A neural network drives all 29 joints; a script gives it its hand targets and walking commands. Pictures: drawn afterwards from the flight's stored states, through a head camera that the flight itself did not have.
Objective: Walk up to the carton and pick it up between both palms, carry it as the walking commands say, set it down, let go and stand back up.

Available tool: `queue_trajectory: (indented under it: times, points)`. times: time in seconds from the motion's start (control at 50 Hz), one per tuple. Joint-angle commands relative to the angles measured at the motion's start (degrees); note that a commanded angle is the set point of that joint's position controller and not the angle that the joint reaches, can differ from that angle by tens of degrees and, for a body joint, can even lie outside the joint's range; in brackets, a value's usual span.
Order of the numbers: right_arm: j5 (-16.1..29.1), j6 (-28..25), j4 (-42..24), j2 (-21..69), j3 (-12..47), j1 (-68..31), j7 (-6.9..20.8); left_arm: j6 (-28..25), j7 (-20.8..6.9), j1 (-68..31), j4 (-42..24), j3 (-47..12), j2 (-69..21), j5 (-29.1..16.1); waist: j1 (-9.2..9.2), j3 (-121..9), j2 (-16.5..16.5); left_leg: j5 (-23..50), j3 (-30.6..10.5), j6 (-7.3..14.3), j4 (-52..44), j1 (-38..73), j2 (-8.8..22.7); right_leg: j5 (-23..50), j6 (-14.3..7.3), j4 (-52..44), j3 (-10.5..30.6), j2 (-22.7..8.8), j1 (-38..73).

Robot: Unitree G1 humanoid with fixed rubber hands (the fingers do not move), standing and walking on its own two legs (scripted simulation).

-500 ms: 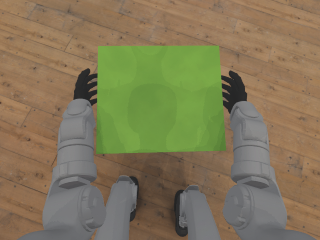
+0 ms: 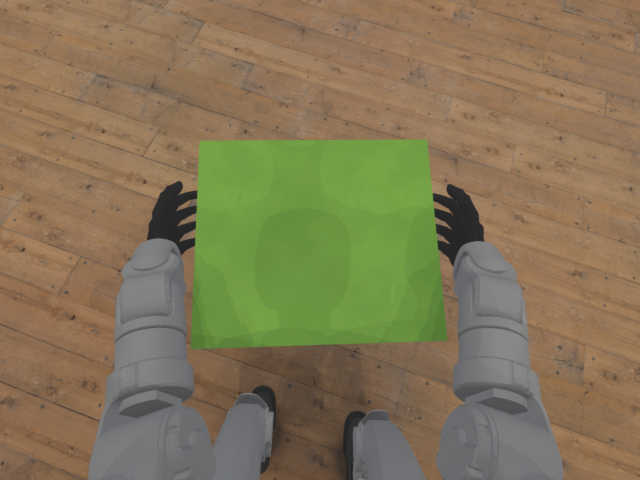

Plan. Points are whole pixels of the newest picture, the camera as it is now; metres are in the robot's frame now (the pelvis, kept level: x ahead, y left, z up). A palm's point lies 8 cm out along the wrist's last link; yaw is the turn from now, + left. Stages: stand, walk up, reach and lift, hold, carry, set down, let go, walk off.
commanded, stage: reach and lift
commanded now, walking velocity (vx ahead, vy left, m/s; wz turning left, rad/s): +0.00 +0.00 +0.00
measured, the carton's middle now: (314, 253) +0.41 +0.02 -0.12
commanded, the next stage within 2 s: none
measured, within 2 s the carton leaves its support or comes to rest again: neither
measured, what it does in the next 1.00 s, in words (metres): rises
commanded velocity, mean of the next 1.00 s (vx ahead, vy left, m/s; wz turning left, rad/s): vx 0.00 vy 0.00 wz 0.00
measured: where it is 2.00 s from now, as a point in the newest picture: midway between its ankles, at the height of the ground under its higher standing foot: (308, 458)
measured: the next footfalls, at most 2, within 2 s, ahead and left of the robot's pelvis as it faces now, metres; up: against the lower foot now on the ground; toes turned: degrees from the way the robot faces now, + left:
none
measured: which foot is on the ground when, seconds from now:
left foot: down 0.00-1.00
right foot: down 0.00-1.00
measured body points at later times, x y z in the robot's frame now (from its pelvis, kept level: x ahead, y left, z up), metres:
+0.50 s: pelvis +0.02 +0.00 +0.05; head +0.15 +0.01 +0.48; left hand +0.37 +0.21 +0.02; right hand +0.40 -0.17 +0.03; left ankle +0.09 +0.12 -0.67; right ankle +0.04 -0.13 -0.67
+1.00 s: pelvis +0.04 +0.00 +0.08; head +0.06 +0.01 +0.53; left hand +0.35 +0.20 +0.09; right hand +0.38 -0.17 +0.10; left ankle +0.09 +0.12 -0.67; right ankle +0.04 -0.13 -0.67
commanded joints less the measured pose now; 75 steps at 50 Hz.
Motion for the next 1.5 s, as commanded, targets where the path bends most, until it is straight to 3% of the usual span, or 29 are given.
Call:
queue_trajectory:
  times: [0.0, 0.34, 0.82, 1.08, 1.22, 1.36, 1.48]
  points:
    - [10.58, -0.45, 2.78, 50.64, 32.18, -28.39, 16.9, -0.46, -20.24, -29.22, 2.95, -33.38, -51.23, -11.11, 0.19, -36.87, 1.58, 8.77, 2.77, 0.78, -5.32, 35.87, -6.91, 8.04, -2.11, -9.33, -3.28, 6.73, 15.38]
    - [10.05, -0.64, -1.93, 50.9, 36.19, -17.89, 15.76, -0.79, -18.93, -18.56, -3.05, -36.55, -50.76, -9.56, 0.38, -31.3, 1.16, 19.62, 1.56, 1.08, -14.11, 50.03, -6.69, 18.58, -1.74, -20.3, -1.28, 6.99, 29.68]
    - [9.64, 3.64, -3.08, 48.71, 34.81, -11.26, 15.08, 4.02, -16.49, -11.07, -7.05, -40.55, -50.02, -10.18, 1.51, -16.91, 1.22, 16.66, 0.7, 0.53, -28.69, 69.51, -5.95, 13.92, -2.68, -34.98, 0.6, 5.32, 43.32]
    - [11.16, 7.98, -7.44, 47.62, 37.58, -7.54, 13.93, 8.77, -15.14, -7.04, -11.65, -42.73, -49.67, -12.58, 2.0, -8.25, 0.71, 15.51, 0.34, -0.18, -34.68, 76.44, -6.1, 13.09, -2.8, -40.39, 1.81, 5.04, 51.19]
    - [12.23, 11.26, -12.33, 48.1, 40.22, -5.27, 13.14, 12.03, -14.8, -5.34, -15.85, -44.71, -49.31, -13.54, 1.1, -4.8, 1.14, 15.35, 0.08, -0.34, -36.93, 78.05, -6.36, 14.21, -2.18, -42.2, 1.97, 5.39, 55.28]
    - [12.41, 13.28, -14.09, 46.65, 39.58, -5.02, 12.08, 13.73, -14.78, -4.31, -15.59, -42.77, -47.11, -12.72, 0.25, 0.08, 0.6, 12.93, 0.03, -0.14, -37.64, 78.24, -6.71, 12.85, -1.68, -43.33, 2.06, 5.07, 57.37]
    - [13.42, 13.46, -16.38, 46.79, 41.06, -4.31, 11.03, 13.63, -14.66, -3.01, -16.57, -43.63, -46.33, -13.16, -0.47, -0.94, 0.42, 16.31, -0.36, 0.19, -37.21, 78.74, -6.88, 17.44, -0.91, -42.91, 2.42, 5.12, 60.68]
